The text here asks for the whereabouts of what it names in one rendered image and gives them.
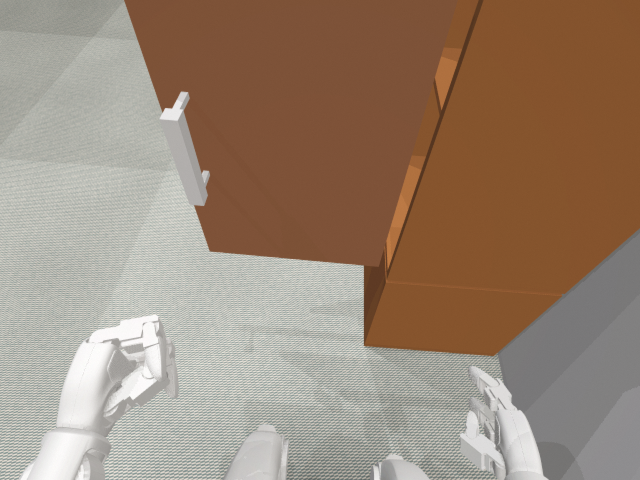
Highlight robot left thigh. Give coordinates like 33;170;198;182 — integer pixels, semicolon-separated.
222;431;289;480

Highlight left robot shin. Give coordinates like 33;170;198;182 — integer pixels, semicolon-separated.
257;424;277;433

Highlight robot left forearm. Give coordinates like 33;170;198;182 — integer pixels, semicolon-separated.
19;428;112;480

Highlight cupboard door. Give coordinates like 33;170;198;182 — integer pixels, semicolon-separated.
124;0;458;267

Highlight robot left hand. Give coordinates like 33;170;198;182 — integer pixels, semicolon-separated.
56;315;179;437

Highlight robot right hand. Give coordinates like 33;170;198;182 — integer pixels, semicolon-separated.
460;366;543;480

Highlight handle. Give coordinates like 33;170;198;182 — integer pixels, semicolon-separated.
159;92;210;206

